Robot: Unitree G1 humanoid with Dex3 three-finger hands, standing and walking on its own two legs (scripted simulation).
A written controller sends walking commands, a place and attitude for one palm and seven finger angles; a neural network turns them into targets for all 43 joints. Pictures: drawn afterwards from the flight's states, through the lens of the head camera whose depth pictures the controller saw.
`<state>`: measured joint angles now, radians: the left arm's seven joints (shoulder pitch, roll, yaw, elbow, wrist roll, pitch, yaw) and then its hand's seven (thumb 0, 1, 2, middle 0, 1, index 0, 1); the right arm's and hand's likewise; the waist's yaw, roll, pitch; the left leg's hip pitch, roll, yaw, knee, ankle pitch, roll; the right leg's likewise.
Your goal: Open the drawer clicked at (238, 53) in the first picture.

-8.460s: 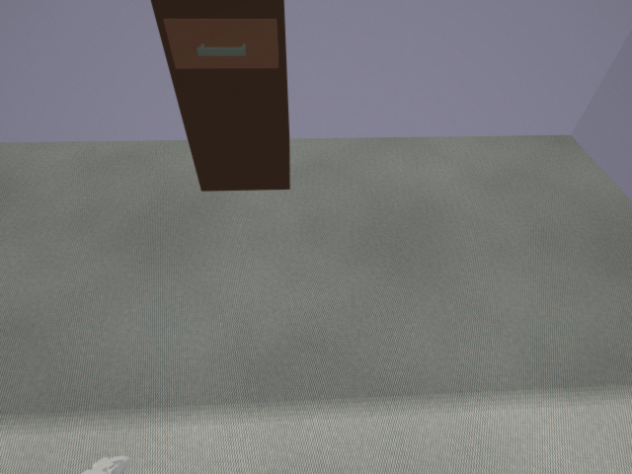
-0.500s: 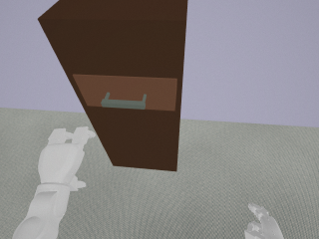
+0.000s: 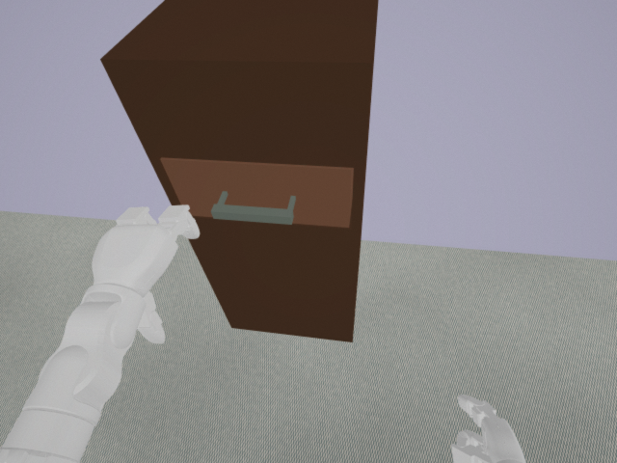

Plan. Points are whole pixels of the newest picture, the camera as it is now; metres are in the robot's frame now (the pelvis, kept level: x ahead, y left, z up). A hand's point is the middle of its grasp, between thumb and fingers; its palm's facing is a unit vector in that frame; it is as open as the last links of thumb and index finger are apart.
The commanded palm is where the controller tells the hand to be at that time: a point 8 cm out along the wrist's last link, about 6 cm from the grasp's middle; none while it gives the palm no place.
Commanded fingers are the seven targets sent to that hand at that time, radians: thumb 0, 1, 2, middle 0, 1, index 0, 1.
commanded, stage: raise the hand with hooked fingers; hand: left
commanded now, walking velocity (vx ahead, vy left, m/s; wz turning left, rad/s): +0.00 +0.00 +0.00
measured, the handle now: (255, 206) +0.59 +0.20 -0.08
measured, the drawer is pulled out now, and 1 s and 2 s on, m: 0.00 0.00 0.00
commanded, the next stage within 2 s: move the hooked fingers above the handle in 0.28 s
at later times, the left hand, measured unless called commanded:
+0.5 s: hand (177, 284) +0.31 +0.22 +0.06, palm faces -0.01 -0.07 -1.00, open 13.8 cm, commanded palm +0.30 +0.23 +0.12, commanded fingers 0.00 -0.50 0.30 -0.30 -1.20 -0.30 -1.20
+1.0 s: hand (213, 248) +0.39 +0.21 +0.03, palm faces -0.04 -0.04 -1.00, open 13.8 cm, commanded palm +0.37 +0.22 +0.09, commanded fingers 0.00 -0.50 0.30 -0.30 -1.20 -0.30 -1.20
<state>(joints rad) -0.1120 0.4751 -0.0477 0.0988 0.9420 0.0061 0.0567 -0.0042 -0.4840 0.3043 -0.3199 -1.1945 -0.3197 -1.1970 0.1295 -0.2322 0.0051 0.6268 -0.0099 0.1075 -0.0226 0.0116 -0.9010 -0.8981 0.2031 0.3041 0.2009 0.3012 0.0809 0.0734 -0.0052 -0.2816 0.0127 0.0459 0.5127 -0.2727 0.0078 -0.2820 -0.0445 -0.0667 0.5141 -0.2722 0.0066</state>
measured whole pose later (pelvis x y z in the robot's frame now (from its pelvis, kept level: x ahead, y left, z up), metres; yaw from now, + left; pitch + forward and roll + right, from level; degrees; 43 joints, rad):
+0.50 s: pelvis +0.00 -0.02 +0.00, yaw +0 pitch +3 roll +1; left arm -0.13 0.45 -0.07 0.20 0.95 0.00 0.11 0.00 -0.49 0.30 -0.32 -1.20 -0.32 -1.20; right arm 0.12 -0.25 -0.01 0.65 0.01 0.10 -0.04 0.01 -0.90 -0.90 0.20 0.30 0.20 0.30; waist 0.07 0.07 -0.02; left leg -0.28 0.03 0.04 0.49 -0.25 -0.01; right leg -0.30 -0.03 -0.07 0.52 -0.27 -0.01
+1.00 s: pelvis +0.00 -0.01 -0.01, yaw -1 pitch +9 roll +0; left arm -0.44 0.43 -0.08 0.59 1.03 -0.09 0.20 0.00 -0.48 0.30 -0.32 -1.20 -0.32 -1.20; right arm 0.25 -0.25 -0.06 0.69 0.00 0.10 -0.04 0.01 -0.90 -0.90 0.20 0.30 0.20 0.30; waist 0.00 0.05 -0.06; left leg -0.45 0.03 0.06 0.60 -0.30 0.00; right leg -0.47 -0.04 -0.05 0.62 -0.30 -0.01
